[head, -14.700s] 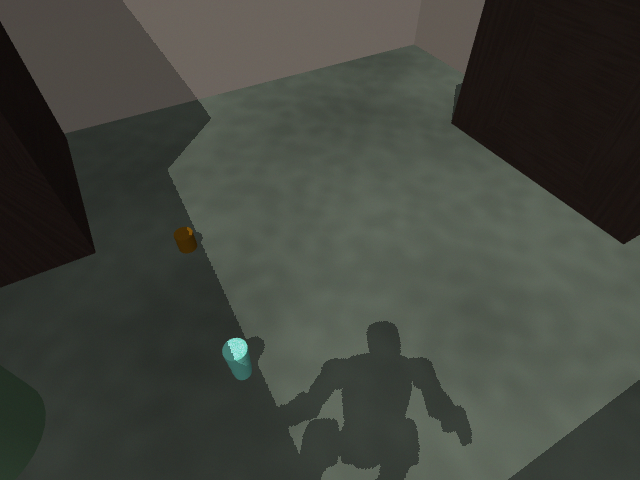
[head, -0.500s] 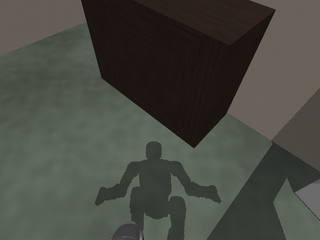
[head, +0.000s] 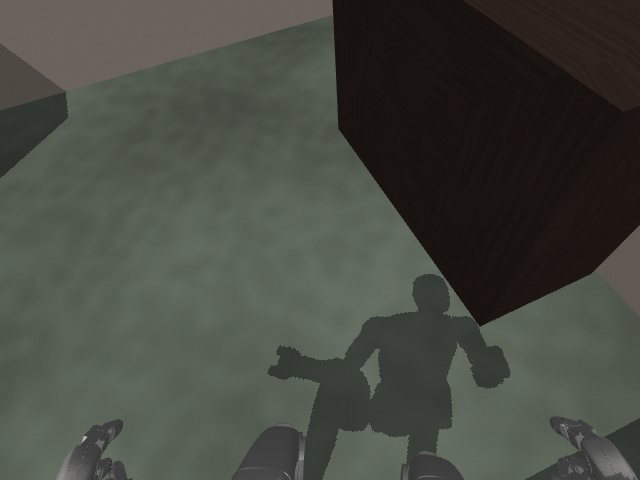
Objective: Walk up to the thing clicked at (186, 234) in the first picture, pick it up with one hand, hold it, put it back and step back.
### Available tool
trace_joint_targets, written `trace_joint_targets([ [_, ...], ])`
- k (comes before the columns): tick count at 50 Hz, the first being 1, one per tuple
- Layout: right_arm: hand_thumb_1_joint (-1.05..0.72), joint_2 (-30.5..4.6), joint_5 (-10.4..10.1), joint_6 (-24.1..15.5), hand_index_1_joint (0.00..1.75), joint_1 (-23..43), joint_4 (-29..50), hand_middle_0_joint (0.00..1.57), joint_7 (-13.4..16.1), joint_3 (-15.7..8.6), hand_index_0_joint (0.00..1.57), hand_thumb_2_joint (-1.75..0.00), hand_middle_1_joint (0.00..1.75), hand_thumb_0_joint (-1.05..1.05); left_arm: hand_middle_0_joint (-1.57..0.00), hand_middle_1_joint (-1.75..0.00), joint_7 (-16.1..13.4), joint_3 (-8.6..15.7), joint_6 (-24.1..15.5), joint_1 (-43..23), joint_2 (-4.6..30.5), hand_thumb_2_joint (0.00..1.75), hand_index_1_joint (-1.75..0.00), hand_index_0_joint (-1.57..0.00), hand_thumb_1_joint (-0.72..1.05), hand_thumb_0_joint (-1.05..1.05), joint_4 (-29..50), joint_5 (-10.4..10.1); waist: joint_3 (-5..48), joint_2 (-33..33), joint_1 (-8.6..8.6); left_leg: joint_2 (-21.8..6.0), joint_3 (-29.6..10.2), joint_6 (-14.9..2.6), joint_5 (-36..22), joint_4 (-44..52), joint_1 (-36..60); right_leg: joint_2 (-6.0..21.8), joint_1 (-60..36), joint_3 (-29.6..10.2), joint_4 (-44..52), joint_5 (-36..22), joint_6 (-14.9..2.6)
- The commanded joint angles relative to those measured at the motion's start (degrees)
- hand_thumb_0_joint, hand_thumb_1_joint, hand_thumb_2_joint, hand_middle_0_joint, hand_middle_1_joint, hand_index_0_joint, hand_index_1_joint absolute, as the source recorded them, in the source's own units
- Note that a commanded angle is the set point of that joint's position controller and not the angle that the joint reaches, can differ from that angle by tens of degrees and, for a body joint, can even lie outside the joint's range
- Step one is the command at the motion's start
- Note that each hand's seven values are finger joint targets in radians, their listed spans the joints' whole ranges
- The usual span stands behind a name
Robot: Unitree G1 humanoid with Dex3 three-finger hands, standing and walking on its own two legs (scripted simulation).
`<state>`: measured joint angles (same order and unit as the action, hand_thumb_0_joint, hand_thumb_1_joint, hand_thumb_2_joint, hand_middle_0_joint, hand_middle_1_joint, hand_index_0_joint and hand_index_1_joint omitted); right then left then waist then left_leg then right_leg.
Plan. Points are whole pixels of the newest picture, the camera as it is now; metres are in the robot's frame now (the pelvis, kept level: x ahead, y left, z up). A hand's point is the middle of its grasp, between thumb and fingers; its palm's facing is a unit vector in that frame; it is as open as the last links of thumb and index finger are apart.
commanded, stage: walk up
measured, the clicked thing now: out of the picture +0.81 +1.37 -0.71
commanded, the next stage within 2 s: stand in 1.98 s
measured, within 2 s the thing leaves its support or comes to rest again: neither
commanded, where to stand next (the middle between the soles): +0.07 +0.09 m, yaw +51 degrees
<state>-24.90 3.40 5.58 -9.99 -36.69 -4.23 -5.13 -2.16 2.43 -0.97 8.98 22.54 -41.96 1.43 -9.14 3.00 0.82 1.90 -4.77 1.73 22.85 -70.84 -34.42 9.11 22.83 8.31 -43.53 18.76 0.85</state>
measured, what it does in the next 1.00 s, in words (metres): steps on the spot, turning left: left foot, then right foot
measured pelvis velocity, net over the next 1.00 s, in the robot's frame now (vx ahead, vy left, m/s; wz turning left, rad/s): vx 0.00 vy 0.06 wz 0.74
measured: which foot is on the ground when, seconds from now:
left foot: up 0.00-0.22, down 0.24-0.54, up 0.56-0.84, down 0.86-1.00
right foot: down 0.00-0.26, up 0.28-0.50, down 0.52-0.88, up 0.90-1.00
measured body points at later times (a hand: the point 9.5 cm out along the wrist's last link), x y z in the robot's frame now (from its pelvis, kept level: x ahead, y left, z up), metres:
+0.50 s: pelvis -0.02 +0.03 +0.00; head +0.00 +0.05 +0.45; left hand -0.08 +0.37 -0.11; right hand +0.18 -0.24 -0.10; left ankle -0.05 +0.18 -0.71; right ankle +0.06 -0.05 -0.70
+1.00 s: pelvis +0.00 +0.06 +0.00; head +0.01 +0.10 +0.45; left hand -0.18 +0.35 -0.12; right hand +0.30 -0.10 -0.09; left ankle -0.05 +0.18 -0.71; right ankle +0.10 -0.05 -0.68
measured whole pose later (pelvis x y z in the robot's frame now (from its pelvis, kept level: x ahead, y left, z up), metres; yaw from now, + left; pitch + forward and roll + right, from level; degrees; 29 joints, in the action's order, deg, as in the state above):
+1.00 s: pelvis +0.00 +0.06 +0.00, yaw +42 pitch -2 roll +1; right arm -22.8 0.3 -1.8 -12.0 -46.3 1.3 -2.2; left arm 0.8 3.0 2.1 14.6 25.7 -48.1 0.4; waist -6.8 -3.2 -2.0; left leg 2.2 -2.5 -0.8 17.9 -42.0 -22.1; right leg 6.9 24.4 2.2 -56.7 30.9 -0.3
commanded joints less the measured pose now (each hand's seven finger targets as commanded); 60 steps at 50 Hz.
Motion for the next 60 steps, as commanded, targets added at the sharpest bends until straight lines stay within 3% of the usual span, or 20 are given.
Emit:
trace_joint_targets([
  [1,-0.90,-9.10,0.03,-1.23,0.30,-0.07,5.14,0.20,-1.20,-3.82,0.20,-0.90,0.30,0.00,-0.20,-0.30,-1.41,7.47,-1.99,11.11,18.68,0.90,-0.30,-0.20,0.90,0.00,1.46,0.19,12.96,-14.78,-5.20,-4.53,0.46,0.33,0.87,5.02,-7.66,13.90,-23.66,-10.72,14.03,-27.54,-12.37],
  [5,-0.90,-9.58,-0.28,-1.20,0.30,2.30,4.97,0.20,-1.24,-4.08,0.20,-0.90,0.30,0.00,-0.20,-0.30,-0.48,7.87,-2.30,9.52,21.38,0.90,-0.30,-0.20,0.90,0.00,3.54,0.58,13.14,-15.88,-5.55,-6.00,4.05,-0.07,2.51,15.82,-0.29,16.65,-19.06,-7.93,15.41,-19.11,-12.54],
  [11,-0.90,-12.11,-1.51,-2.94,0.30,-12.93,-4.99,0.20,-0.09,-5.99,0.20,-0.90,0.30,0.00,-0.20,-0.30,1.19,5.74,-0.78,2.24,19.90,0.90,-0.30,-0.20,0.90,0.00,3.59,0.23,15.95,-7.64,3.76,-0.20,7.96,-3.51,1.03,37.82,28.84,12.33,1.97,2.65,-1.49,5.36,-6.32],
  [13,-0.90,-23.69,-1.37,-3.50,0.30,-10.36,-3.00,0.20,0.67,-7.20,0.20,-0.90,0.30,0.00,-0.20,-0.30,1.15,3.73,-0.34,-2.60,15.54,0.90,-0.30,-0.20,0.90,0.00,6.69,-0.92,8.15,15.90,5.59,-15.91,-35.01,-16.66,14.40,54.57,22.28,-2.53,22.39,0.95,-19.86,20.19,0.87],
  [14,-0.90,-24.64,-1.65,-3.64,0.30,-8.67,-3.72,0.20,0.81,-7.29,0.20,-0.90,0.30,0.00,-0.20,-0.30,0.56,4.25,-0.91,-7.30,18.79,0.90,-0.30,-0.20,0.90,0.00,6.07,-0.35,3.90,11.57,6.36,-19.16,-40.66,-20.80,18.47,58.20,14.51,-0.77,19.69,-5.31,-21.55,17.68,0.28],
  [17,-0.90,-17.31,-2.25,-4.23,0.30,-1.20,-1.74,0.20,2.78,-4.37,0.20,-0.90,0.30,0.00,-0.20,-0.30,1.67,4.39,-1.75,7.48,18.07,0.90,-0.30,-0.20,0.90,0.00,-1.47,-1.61,7.01,9.91,-1.25,-9.14,-19.83,-14.78,6.10,46.24,17.89,-0.54,13.32,-7.40,-16.81,9.26,-0.71],
  [23,-0.90,-15.66,-2.09,-5.48,0.30,-3.32,-1.82,0.20,4.06,-3.63,0.20,-0.90,0.30,0.00,-0.20,-0.30,2.03,4.44,-2.10,6.24,14.89,0.90,-0.30,-0.20,0.90,0.00,-0.33,-0.06,6.48,7.30,-1.76,-11.20,-26.19,-15.10,-5.52,43.42,9.15,-6.54,-0.18,-7.53,-4.06,9.93,-2.19],
  [25,-0.90,-12.50,-3.20,-5.53,0.30,-1.10,-1.55,0.20,4.63,-2.29,0.20,-0.90,0.30,0.00,-0.20,-0.30,1.52,4.65,-3.13,10.79,13.78,0.90,-0.30,-0.20,0.90,0.00,-1.06,0.20,9.12,3.00,-5.75,-6.86,-19.36,-10.25,-13.88,33.91,5.62,-7.37,-11.21,-8.98,11.50,0.97,-4.12],
  [27,-0.90,-7.01,-3.64,-5.68,0.30,-3.19,-0.96,0.20,5.39,-0.77,0.20,-0.90,0.30,0.00,-0.20,-0.30,1.18,6.94,-3.31,10.33,23.11,0.90,-0.30,-0.20,0.90,0.00,-0.34,1.59,8.65,-17.40,-6.04,6.74,-1.91,-3.61,8.69,13.87,-8.76,16.32,-17.13,-41.12,31.15,17.67,-9.70],
  [28,-0.90,-11.93,-2.59,-5.49,0.30,-4.03,-2.32,0.20,6.23,-2.10,0.20,-0.90,0.30,0.00,-0.20,-0.30,1.62,6.97,-2.79,5.17,23.79,0.90,-0.30,-0.20,0.90,0.00,0.81,1.40,7.73,-14.00,-3.53,0.71,-2.48,-3.14,10.42,5.88,-7.19,22.98,-12.68,-47.81,33.47,20.99,-15.04],
  [33,-0.90,-11.05,-2.84,-6.66,0.30,-6.52,-5.89,0.20,3.57,-2.46,0.20,-0.90,0.30,0.00,-0.20,-0.30,2.06,5.45,-3.13,5.10,17.07,0.90,-0.30,-0.20,0.90,0.00,-0.93,0.92,4.26,-10.74,-2.19,-3.18,2.28,-2.22,-0.36,12.56,0.15,8.96,-10.69,-15.59,24.43,2.59,-11.07],
  [41,-0.90,-8.12,-3.18,-8.29,0.30,-7.18,-7.73,0.20,4.75,-1.70,0.20,-0.90,0.30,0.00,-0.20,-0.30,3.27,4.24,-0.27,6.07,14.88,0.90,-0.30,-0.20,0.90,0.00,0.72,-0.50,11.69,-11.68,-1.64,1.73,9.68,-2.53,-12.33,37.57,22.18,7.56,-7.02,-3.15,6.34,-17.70,-8.85],
  [42,-0.90,-9.81,-2.94,-8.84,0.30,-8.88,-8.29,0.20,5.44,-2.14,0.20,-0.90,0.30,0.00,-0.20,-0.30,3.20,3.25,0.18,7.78,12.29,0.90,-0.30,-0.20,0.90,0.00,0.55,-0.83,13.01,-6.54,-0.74,0.48,5.53,-4.08,-11.01,40.82,27.88,5.48,-3.23,-1.14,-1.89,-14.68,-6.47],
  [44,-0.90,-19.63,-2.11,-9.37,0.30,-8.98,-5.83,0.20,6.45,-3.65,0.20,-0.90,0.30,0.00,-0.20,-0.30,2.95,2.23,1.20,8.60,9.00,0.90,-0.30,-0.20,0.90,0.00,2.12,-1.48,12.31,9.50,-0.78,-22.38,-31.37,-16.12,-18.87,47.67,28.70,-4.01,13.29,-4.20,-15.14,16.38,-0.94],
  [45,-0.90,-20.17,-3.03,-9.05,0.30,-8.15,-6.82,0.20,6.54,-4.10,0.20,-0.90,0.30,0.00,-0.20,-0.30,2.10,3.45,1.44,4.64,13.75,0.90,-0.30,-0.20,0.90,0.00,1.01,-1.07,10.80,5.14,1.08,-23.12,-33.37,-20.26,-17.32,48.22,23.89,-1.34,10.52,-9.52,-17.87,18.10,-1.08],
  [48,-0.90,-14.19,-3.07,-8.90,0.30,-2.62,-5.94,0.20,7.34,-1.83,0.20,-0.90,0.30,0.00,-0.20,-0.30,2.05,3.58,1.26,8.89,13.01,0.90,-0.30,-0.20,0.90,0.00,-2.13,-1.70,9.89,4.82,-2.22,-14.33,-15.42,-14.79,-30.50,40.39,20.03,-0.78,6.48,-9.83,-13.99,12.12,-1.55],
  [55,-0.90,-13.31,-3.05,-7.03,0.30,1.33,-5.00,0.20,6.35,-1.12,0.20,-0.90,0.30,0.00,-0.20,-0.30,1.91,3.86,0.06,10.57,11.99,0.90,-0.30,-0.20,0.90,0.00,-5.13,-1.04,12.82,5.80,-3.52,-7.72,-11.11,-11.30,-23.07,33.30,10.16,-6.65,-9.98,-4.11,7.21,0.33,-2.68],
  [56,-0.90,-10.71,-3.55,-6.74,0.30,1.78,-4.72,0.20,6.22,-0.29,0.20,-0.90,0.30,0.00,-0.20,-0.30,1.68,4.33,-0.55,10.20,14.01,0.90,-0.30,-0.20,0.90,0.00,-5.28,-0.27,11.93,1.30,-4.24,-5.18,-10.08,-8.60,-19.64,29.11,7.15,-4.02,-11.38,-9.22,11.51,-1.35,-4.10],
  [58,-0.90,-9.62,-3.69,-6.27,0.30,1.03,-5.31,0.20,6.73,-0.71,0.20,-0.90,0.30,0.00,-0.20,-0.30,1.77,5.81,-0.90,4.12,21.96,0.90,-0.30,-0.20,0.90,0.00,-3.64,0.27,9.56,-16.99,-3.28,2.41,0.90,-3.54,11.60,11.29,3.62,17.86,-4.43,-34.80,24.65,3.50,-15.84],
  [60,-0.90,-12.63,-3.42,-6.55,0.30,0.15,-7.15,0.20,6.11,-1.56,0.20,-0.90,0.30,0.00,-0.20,-0.30,1.71,5.30,-1.06,0.34,19.26,0.90,-0.30,-0.20,0.90,0.00,-2.43,0.29,4.13,-10.64,-1.90,-1.05,0.63,-2.89,10.03,10.43,2.51,16.21,-3.30,-28.44,22.71,0.19,-16.53],
])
